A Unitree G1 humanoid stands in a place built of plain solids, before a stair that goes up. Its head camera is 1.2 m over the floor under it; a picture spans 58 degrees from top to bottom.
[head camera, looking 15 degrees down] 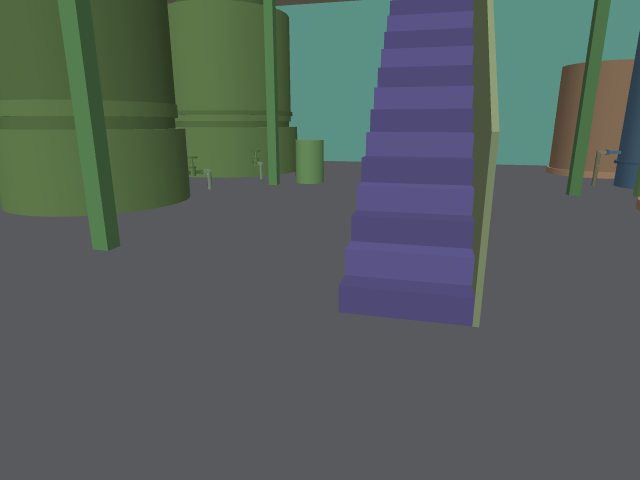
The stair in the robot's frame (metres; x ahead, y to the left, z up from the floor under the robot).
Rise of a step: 0.19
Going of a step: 0.21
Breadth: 0.88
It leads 14 degrees to the right of straight ahead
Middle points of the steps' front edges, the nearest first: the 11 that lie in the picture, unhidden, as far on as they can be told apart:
2.53 -0.55 0.19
2.73 -0.60 0.38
2.93 -0.65 0.57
3.13 -0.70 0.76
3.34 -0.75 0.95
3.54 -0.80 1.13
3.74 -0.85 1.32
3.94 -0.91 1.51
4.15 -0.96 1.70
4.35 -1.01 1.89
4.55 -1.06 2.08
